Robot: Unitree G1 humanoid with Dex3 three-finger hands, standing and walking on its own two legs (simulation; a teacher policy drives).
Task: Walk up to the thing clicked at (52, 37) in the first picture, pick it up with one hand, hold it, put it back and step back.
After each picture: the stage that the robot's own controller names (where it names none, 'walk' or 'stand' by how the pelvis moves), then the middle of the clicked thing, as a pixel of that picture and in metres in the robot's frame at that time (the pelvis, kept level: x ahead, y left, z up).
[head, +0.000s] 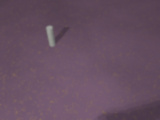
stand; (51, 36) +1.41 +0.36 -0.66
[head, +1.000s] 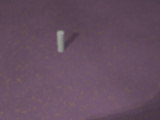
walk; (60, 41) +1.29 +0.18 -0.64
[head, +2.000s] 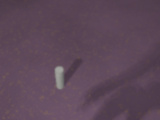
walk; (59, 78) +0.79 +0.16 -0.65
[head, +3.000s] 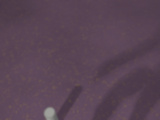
walk; (52, 118) +0.43 +0.25 -0.62
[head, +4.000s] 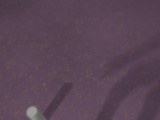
stand; (37, 117) +0.38 +0.39 -0.61
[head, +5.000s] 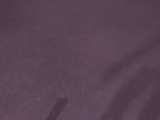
stand; out of the picture +0.36 +0.36 -0.65
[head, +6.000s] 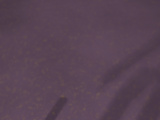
stand; out of the picture +0.37 +0.36 -0.66
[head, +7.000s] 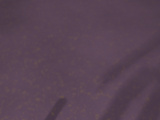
stand; out of the picture +0.36 +0.37 -0.66
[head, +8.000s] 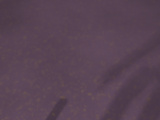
stand; out of the picture +0.35 +0.37 -0.66
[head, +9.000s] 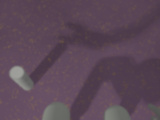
go down; (23, 79) +0.42 +0.34 -0.43
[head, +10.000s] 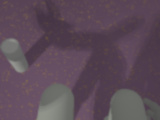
go down; (16, 57) +0.45 +0.34 -0.28
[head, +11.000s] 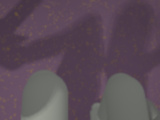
close in; out of the picture +0.43 +0.37 -0.18
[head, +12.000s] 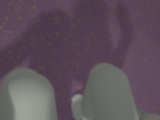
close in; out of the picture +0.41 +0.39 -0.15
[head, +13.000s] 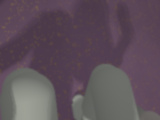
lift; out of the picture +0.40 +0.37 -0.16
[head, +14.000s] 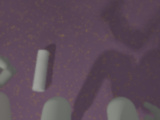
lift; (41, 70) +0.51 +0.27 -0.46
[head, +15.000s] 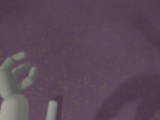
lift; (51, 118) +0.45 +0.24 -0.70
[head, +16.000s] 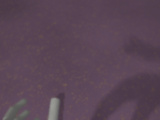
stand; (53, 115) +0.46 +0.23 -0.68
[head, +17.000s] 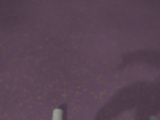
stand; out of the picture +0.45 +0.19 -0.68
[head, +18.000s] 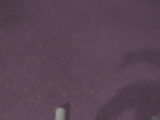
stand; out of the picture +0.45 +0.17 -0.68
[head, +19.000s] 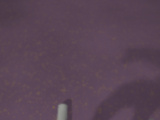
stand; out of the picture +0.46 +0.15 -0.67
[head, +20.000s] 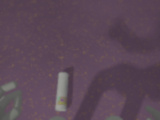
hold; (62, 91) +0.47 +0.13 -0.57
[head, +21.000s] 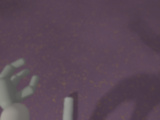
stand; (67, 115) +0.46 +0.11 -0.67
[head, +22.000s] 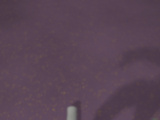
stand; out of the picture +0.45 +0.08 -0.68
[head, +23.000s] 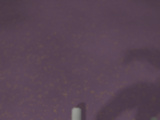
hold; out of the picture +0.45 +0.04 -0.68
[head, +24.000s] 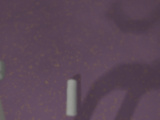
crouch; (71, 97) +0.48 +0.04 -0.65
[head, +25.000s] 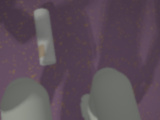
lower; (44, 37) +0.54 +0.06 -0.29
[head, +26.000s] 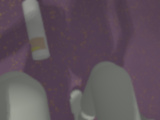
lower; (35, 30) +0.56 +0.06 -0.25
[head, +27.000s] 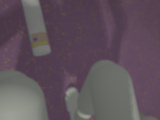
lower; (35, 25) +0.56 +0.04 -0.25
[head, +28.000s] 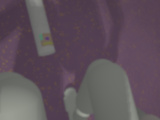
lower; (40, 25) +0.56 +0.01 -0.26
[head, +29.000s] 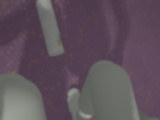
lower; (50, 27) +0.58 -0.02 -0.25
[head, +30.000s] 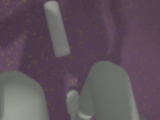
stand; (56, 29) +0.58 -0.06 -0.26
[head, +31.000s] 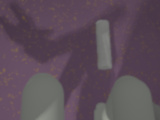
rise; (103, 44) +0.55 -0.13 -0.30
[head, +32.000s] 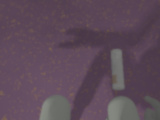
walk; (117, 69) +0.53 -0.21 -0.47
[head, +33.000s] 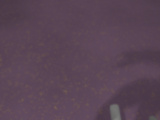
stand; out of the picture +0.45 -0.25 -0.68
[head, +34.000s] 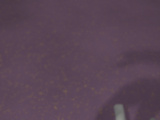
stand; out of the picture +0.46 -0.28 -0.68
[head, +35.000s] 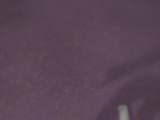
stand; out of the picture +0.45 -0.32 -0.71
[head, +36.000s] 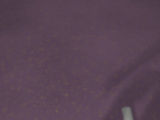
stand; out of the picture +0.46 -0.34 -0.74
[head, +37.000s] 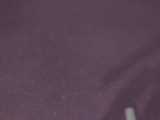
stand; out of the picture +0.45 -0.37 -0.75
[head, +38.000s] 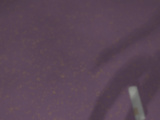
walk; (136, 102) +0.50 -0.42 -0.72
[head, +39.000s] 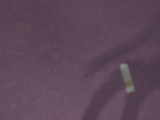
walk; (127, 77) +0.73 -0.42 -0.73
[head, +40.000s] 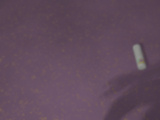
walk; (139, 56) +0.97 -0.47 -0.72
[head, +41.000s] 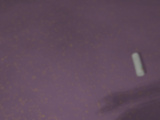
stand; (137, 64) +1.05 -0.56 -0.74
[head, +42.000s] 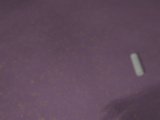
stand; (136, 64) +1.08 -0.57 -0.75
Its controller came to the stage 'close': yes
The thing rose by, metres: 0.05
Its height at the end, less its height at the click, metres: -0.09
